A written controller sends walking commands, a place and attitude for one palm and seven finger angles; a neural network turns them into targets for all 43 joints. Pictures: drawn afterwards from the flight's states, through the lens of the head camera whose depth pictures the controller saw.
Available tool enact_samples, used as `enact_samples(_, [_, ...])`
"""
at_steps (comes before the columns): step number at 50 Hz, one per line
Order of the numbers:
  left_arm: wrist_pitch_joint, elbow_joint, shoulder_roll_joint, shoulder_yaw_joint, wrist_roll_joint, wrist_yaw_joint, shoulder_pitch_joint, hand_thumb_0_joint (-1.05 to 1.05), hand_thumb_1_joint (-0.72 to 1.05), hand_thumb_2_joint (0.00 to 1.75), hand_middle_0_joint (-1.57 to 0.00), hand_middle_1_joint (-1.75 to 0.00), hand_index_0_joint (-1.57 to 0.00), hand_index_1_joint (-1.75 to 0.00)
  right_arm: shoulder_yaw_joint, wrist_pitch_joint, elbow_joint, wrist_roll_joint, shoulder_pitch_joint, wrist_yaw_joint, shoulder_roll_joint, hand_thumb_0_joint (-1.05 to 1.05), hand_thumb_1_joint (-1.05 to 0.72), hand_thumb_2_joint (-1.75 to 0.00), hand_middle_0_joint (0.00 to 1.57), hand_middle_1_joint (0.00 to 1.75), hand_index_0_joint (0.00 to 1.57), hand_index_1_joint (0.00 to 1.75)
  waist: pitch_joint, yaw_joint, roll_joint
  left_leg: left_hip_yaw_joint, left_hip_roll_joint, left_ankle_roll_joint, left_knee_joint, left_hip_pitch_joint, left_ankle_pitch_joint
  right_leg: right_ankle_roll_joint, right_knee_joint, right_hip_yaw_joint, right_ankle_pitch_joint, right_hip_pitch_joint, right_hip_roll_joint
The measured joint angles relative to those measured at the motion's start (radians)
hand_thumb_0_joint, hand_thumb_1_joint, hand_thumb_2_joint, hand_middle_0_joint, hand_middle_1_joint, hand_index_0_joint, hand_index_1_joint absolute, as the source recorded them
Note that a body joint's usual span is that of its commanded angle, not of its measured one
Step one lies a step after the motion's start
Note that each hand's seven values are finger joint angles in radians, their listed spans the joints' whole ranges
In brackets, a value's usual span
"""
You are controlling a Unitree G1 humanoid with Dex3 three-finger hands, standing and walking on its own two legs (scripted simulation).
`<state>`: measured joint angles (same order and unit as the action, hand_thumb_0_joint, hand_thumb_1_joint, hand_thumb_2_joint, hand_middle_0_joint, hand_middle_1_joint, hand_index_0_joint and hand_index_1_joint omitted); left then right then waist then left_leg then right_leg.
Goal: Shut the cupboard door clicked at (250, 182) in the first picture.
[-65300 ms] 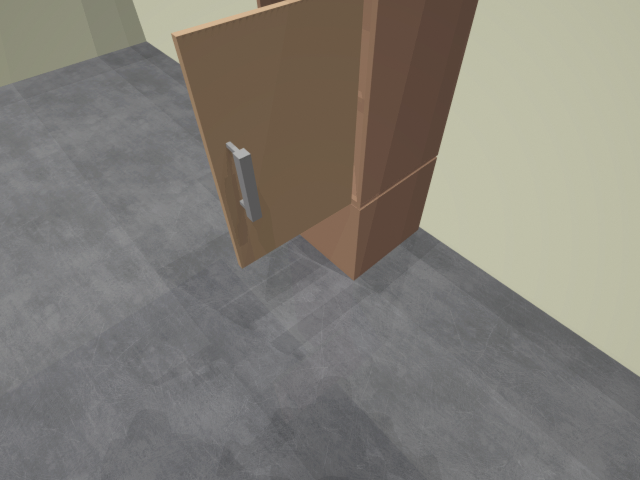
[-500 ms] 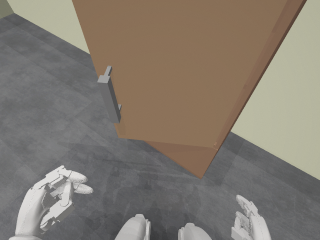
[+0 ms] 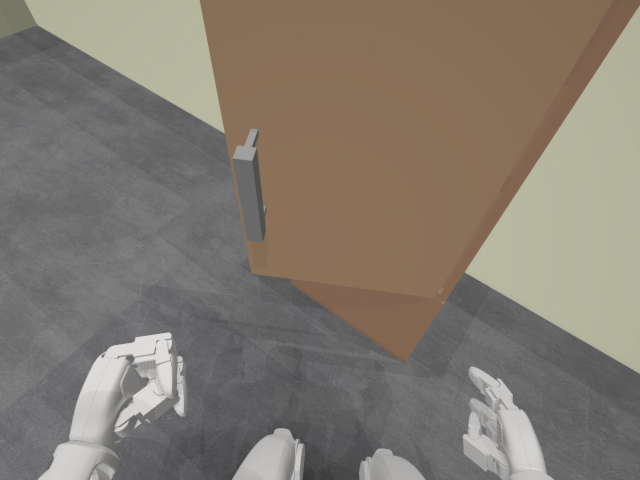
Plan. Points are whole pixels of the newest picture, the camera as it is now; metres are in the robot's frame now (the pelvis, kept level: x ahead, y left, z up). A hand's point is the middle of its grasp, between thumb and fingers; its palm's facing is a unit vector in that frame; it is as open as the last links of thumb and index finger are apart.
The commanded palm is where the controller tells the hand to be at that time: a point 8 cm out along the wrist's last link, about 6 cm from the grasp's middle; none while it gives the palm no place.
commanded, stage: raise the hand and make a fist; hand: left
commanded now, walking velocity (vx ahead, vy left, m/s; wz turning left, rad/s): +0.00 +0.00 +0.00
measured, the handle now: (254, 188) +0.50 +0.14 +0.05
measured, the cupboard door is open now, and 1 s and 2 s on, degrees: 30 30 30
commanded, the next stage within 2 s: bring the fist close to the handle in 0.56 s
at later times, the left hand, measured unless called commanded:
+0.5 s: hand (174, 359) +0.23 +0.18 +0.06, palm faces -0.03 -1.00 -0.04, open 3.1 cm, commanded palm +0.21 +0.23 +0.05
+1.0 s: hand (227, 332) +0.27 +0.14 +0.05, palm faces -0.12 -0.99 -0.01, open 3.1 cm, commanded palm +0.27 +0.20 +0.05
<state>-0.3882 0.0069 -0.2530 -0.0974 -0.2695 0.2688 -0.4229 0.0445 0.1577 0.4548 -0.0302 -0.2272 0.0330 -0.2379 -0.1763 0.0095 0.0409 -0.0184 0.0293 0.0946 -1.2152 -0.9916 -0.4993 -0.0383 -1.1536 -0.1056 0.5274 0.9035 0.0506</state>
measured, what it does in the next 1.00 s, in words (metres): stands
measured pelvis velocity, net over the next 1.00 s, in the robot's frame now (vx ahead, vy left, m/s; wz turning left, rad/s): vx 0.01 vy -0.02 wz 0.00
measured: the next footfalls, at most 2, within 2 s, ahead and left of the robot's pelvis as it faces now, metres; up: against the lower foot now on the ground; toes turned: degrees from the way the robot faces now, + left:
none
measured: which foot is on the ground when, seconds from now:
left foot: down 0.00-1.00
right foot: down 0.00-1.00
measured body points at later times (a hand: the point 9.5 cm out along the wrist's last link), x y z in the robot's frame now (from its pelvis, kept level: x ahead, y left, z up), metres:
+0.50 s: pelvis +0.01 -0.01 +0.00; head +0.07 +0.01 +0.45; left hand +0.23 +0.23 +0.07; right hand +0.19 -0.24 -0.07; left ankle +0.05 +0.05 -0.64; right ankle +0.02 -0.11 -0.64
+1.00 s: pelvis +0.01 -0.02 +0.00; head +0.08 -0.01 +0.44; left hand +0.28 +0.19 +0.05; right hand +0.19 -0.26 -0.08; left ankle +0.05 +0.05 -0.64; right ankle +0.02 -0.11 -0.64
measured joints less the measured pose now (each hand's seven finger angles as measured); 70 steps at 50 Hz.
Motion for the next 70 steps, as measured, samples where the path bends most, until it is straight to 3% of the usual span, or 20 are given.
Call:
enact_samples(9, [-0.047,0.06,-0.024,-0.039,-0.016,-0.021,0.031,0.02,0.9,0.9,-1.29,-1.49,-1.3,-1.49,-0.008,0.002,0.026,0.011,-0.016,-0.01,-0.008,0.01,-0.9,-0.89,0.21,0.3,0.2,0.3,0.01,-0.004,-0.005,0.003,-0.003,-0.003,0.001,0.012,-0.005,0.0,0.009,-0.002,0.0,-0.015,0.004])
enact_samples(18, [0.038,-0.024,-0.015,-0.017,-0.013,0.02,0.039,0.02,0.9,0.9,-1.3,-1.5,-1.3,-1.5,-0.015,-0.011,0.018,-0.001,-0.038,-0.004,-0.02,0.01,-0.9,-0.89,0.2,0.3,0.2,0.3,0.007,-0.013,0.001,-0.007,-0.004,0.0,0.027,0.027,-0.002,0.0,0.027,0.011,-0.002,-0.023,0.006])
enact_samples(26, [-0.06,0.03,-0.012,-0.04,-0.02,-0.019,0.039,0.02,0.9,0.9,-1.3,-1.5,-1.3,-1.5,-0.025,-0.009,0.032,0.01,-0.029,-0.013,-0.02,0.01,-0.9,-0.89,0.2,0.3,0.2,0.3,0.006,-0.01,-0.005,0.001,-0.007,-0.01,0.007,0.014,-0.015,-0.01,0.006,0.003,0.013,-0.01,0.009])
enact_samples(33, [0.015,-0.02,-0.008,-0.017,-0.02,0.025,0.038,0.02,0.9,0.9,-1.3,-1.5,-1.3,-1.5,-0.02,-0.026,0.021,0.0,-0.015,-0.009,-0.016,0.01,-0.91,-0.89,0.2,0.3,0.2,0.3,0.0,-0.006,0.0,-0.001,-0.01,-0.014,0.004,0.011,-0.02,-0.016,-0.002,0.004,0.02,-0.003,0.012])
enact_samples(37, [-0.012,0.011,-0.011,-0.015,-0.022,0.01,0.034,0.02,0.9,0.9,-1.3,-1.5,-1.3,-1.5,-0.018,-0.018,0.019,0.006,-0.015,-0.002,-0.011,0.01,-0.91,-0.89,0.2,0.3,0.2,0.3,0.002,-0.002,-0.005,0.004,-0.013,-0.02,-0.003,0.011,-0.025,-0.022,-0.007,0.0,0.024,-0.004,0.015])
enact_samples(42, [-0.056,-0.012,-0.006,-0.022,-0.017,-0.01,0.12,0.02,0.9,0.9,-1.3,-1.5,-1.31,-1.5,-0.015,-0.017,0.035,0.009,-0.002,-0.005,-0.02,0.01,-0.91,-0.89,0.2,0.3,0.2,0.3,-0.002,0.0,0.001,0.014,-0.012,-0.024,-0.028,-0.014,-0.03,-0.028,-0.03,-0.012,0.033,0.017,0.015])
enact_samples(50, [0.055,-0.093,0.006,0.032,0.02,-0.022,0.233,0.02,0.9,0.9,-1.3,-1.5,-1.3,-1.5,-0.011,-0.045,0.038,0.0,-0.011,-0.005,-0.018,0.01,-0.91,-0.89,0.2,0.3,0.2,0.3,0.005,-0.017,0.005,0.004,-0.014,-0.026,-0.006,-0.002,-0.02,-0.029,-0.017,-0.001,0.024,0.013,0.015])
enact_samples(59, [0.015,-0.24,0.005,-0.01,0.04,-0.095,0.404,0.02,0.9,0.9,-1.3,-1.5,-1.31,-1.5,-0.011,-0.067,0.077,0.006,-0.026,-0.016,-0.019,0.01,-0.91,-0.89,0.2,0.3,0.2,0.3,0.007,-0.031,-0.006,-0.004,-0.015,-0.03,0.015,0.002,-0.012,-0.032,-0.006,0.008,0.017,0.015,0.017])
enact_samples(65, [0.038,-0.311,0.018,0.033,0.05,-0.085,0.472,0.02,0.9,0.91,-1.3,-1.5,-1.3,-1.5,-0.022,-0.08,0.095,0.001,-0.034,-0.017,-0.028,0.01,-0.91,-0.89,0.2,0.3,0.2,0.3,0.016,-0.038,0.002,-0.009,-0.013,-0.027,0.037,0.014,-0.006,-0.028,0.013,0.015,0.011,0.005,0.015])
enact_samples(70, [0.003,-0.369,0.044,0.038,0.069,-0.125,0.54,0.02,0.9,0.9,-1.3,-1.5,-1.3,-1.5,-0.025,-0.088,0.112,0.008,-0.033,-0.02,-0.025,0.01,-0.91,-0.89,0.2,0.3,0.2,0.3,0.013,-0.043,-0.008,-0.021,-0.012,-0.026,0.053,0.024,-0.003,-0.026,0.02,0.028,0.009,0.003,0.014])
